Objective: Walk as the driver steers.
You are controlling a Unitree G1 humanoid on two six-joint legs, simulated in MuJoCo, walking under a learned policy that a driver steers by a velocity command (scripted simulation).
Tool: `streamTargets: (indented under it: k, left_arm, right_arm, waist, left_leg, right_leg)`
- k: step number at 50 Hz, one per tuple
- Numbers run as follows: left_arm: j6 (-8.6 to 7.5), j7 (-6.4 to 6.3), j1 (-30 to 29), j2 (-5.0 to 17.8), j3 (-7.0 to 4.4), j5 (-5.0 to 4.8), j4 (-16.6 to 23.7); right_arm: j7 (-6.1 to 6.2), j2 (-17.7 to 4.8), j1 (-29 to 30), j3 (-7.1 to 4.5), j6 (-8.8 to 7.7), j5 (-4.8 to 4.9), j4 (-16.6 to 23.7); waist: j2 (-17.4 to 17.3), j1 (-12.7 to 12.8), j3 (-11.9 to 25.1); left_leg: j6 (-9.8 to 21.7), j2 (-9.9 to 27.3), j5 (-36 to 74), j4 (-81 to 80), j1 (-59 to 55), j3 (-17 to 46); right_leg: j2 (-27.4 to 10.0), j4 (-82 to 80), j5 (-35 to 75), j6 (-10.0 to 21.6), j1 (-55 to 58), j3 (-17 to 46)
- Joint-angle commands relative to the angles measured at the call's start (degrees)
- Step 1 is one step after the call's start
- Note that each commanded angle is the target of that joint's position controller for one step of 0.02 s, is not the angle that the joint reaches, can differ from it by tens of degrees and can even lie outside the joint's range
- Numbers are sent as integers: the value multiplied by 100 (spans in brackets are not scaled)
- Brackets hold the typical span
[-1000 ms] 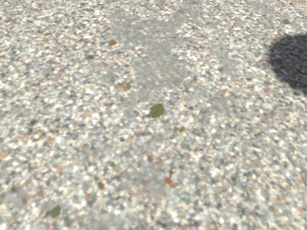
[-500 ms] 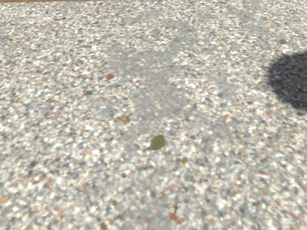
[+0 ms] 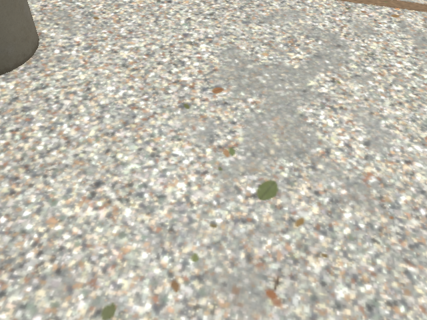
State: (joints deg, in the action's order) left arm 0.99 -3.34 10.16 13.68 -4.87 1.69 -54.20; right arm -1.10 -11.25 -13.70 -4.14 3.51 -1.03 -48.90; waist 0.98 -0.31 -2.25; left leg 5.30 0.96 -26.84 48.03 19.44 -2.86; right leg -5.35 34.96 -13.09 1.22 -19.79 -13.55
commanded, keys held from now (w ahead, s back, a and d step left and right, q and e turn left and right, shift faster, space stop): q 0.08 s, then w+q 0.06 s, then w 0.38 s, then w+e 0.48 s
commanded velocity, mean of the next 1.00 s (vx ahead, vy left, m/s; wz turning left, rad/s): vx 0.34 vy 0.00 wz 0.03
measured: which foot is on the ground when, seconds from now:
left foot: down 0.00-0.58, up 0.60-1.00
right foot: down 0.00-0.04, up 0.06-0.54, down 0.56-1.00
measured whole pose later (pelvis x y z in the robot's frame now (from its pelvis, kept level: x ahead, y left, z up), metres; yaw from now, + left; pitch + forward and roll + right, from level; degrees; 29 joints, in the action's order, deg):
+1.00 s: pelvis +0.34 +0.02 +0.01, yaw -3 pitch +3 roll +0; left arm -3.5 0.2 27.8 11.4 -3.2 0.8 -55.0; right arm -2.0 -12.4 1.7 -1.3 -3.0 -1.6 -44.9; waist -1.3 5.2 -2.5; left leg -0.5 1.1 -4.6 34.5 33.8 0.5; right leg 4.6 17.2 -21.4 3.6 2.1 8.9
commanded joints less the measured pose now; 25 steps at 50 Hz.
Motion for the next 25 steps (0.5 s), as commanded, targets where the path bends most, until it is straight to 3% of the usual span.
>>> streamTargets:
  k: [1,2,3,4,5,6,7,9,10,14,15,18,23,25]
  left_arm:
    - [78,50,-48,779,-210,-48,311]
    - [132,147,96,504,-158,-14,366]
    - [115,221,-443,359,-87,-71,960]
    - [84,242,-879,435,-50,-71,1039]
    - [55,267,-817,392,-29,-77,1016]
    - [-5,298,-710,415,-13,-21,963]
    - [-42,334,-589,486,-23,86,890]
    - [-57,438,-356,423,18,109,785]
    - [-40,450,-357,447,27,120,833]
    - [-75,494,-587,357,87,151,931]
    - [-116,503,-728,357,93,141,958]
    - [-198,527,-1017,349,113,93,1022]
    - [-323,539,-1342,255,169,19,1180]
    - [-373,551,-1327,241,181,-14,1266]
  right_arm:
    - [-98,-331,-896,-108,-25,2,176]
    - [-78,-666,-957,-162,-105,-44,292]
    - [2,-1418,-1035,-254,-128,19,518]
    - [129,-1229,-1006,-200,-116,-71,439]
    - [204,-1196,-801,-197,-108,-94,457]
    - [217,-1192,-498,-205,-81,-76,554]
    - [207,-1168,-412,-207,-98,-39,635]
    - [131,-901,-529,-144,-155,65,607]
    - [91,-909,-697,-139,-205,105,487]
    - [56,-883,-1266,-131,-410,118,189]
    - [64,-981,-1281,-151,-444,106,152]
    - [55,-1004,-1458,-158,-538,67,27]
    - [70,-946,-1676,-142,-666,-35,-127]
    - [108,-945,-1712,-114,-719,-100,-234]
  waist:
    - [-115,-360,99]
    - [-1527,-406,-126]
    - [-2218,-487,-352]
    - [-1146,-404,-620]
    - [-921,-207,-530]
    - [-925,-56,-408]
    - [-1019,-40,-241]
    - [-597,3,60]
    - [-528,-39,92]
    - [-626,-215,-10]
    - [-614,-248,-29]
    - [-713,-389,-134]
    - [-791,-544,-233]
    - [-769,-445,-185]
  left_leg:
    - [30,-211,861,-1582,-1196,-27]
    - [223,777,-19,-2871,-1140,1783]
    - [785,2101,269,-3747,-613,4236]
    - [885,1897,153,-3783,-222,3850]
    - [813,1550,-647,-3600,-159,3303]
    - [708,1219,-1045,-3598,-319,2962]
    - [692,1066,-1062,-3652,-495,2814]
    - [628,1011,-723,-3697,-907,2653]
    - [659,957,-562,-3681,-1045,2551]
    - [697,985,-174,-3843,-1459,2320]
    - [668,971,11,-3884,-1426,2201]
    - [725,1005,199,-3950,-1408,2077]
    - [911,1114,764,-3715,-1469,2043]
    - [893,1249,1452,-3486,-1618,2131]
  right_leg:
    - [-967,-589,-1791,140,-1022,555]
    - [-389,1126,-2225,-257,-1848,-58]
    - [479,1846,-2364,-471,-2738,445]
    - [270,2328,-1765,-372,-2459,1218]
    - [246,2489,-1260,-313,-2430,1327]
    - [248,2602,-786,-296,-2538,1339]
    - [279,2777,-411,-258,-2577,1336]
    - [272,2703,209,-187,-2586,1407]
    - [268,2604,307,-237,-2579,1426]
    - [253,1663,686,-318,-2575,1384]
    - [272,1349,804,-360,-2414,1352]
    - [301,796,779,-366,-2057,1298]
    - [378,90,163,-126,-1578,1165]
    - [468,-104,-285,23,-1253,1106]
